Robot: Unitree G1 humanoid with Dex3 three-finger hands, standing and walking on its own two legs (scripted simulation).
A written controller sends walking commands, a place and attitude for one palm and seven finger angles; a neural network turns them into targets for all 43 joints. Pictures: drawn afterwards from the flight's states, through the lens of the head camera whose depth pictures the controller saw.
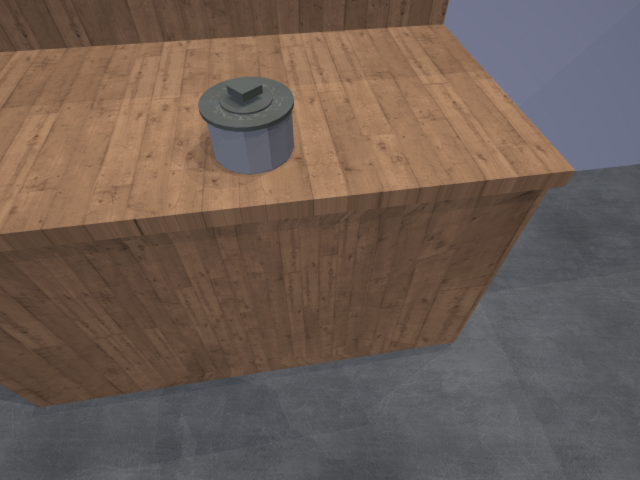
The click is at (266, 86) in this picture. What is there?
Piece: lid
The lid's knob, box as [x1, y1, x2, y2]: [226, 76, 262, 102]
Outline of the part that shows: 245,76 226,85 228,93 243,102 262,92 261,85 259,83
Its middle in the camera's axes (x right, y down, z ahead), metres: -0.13 -0.25 +0.65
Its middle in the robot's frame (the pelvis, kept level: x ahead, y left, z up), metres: +0.67 +0.17 +0.14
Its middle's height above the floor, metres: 0.91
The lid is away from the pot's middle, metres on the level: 0.00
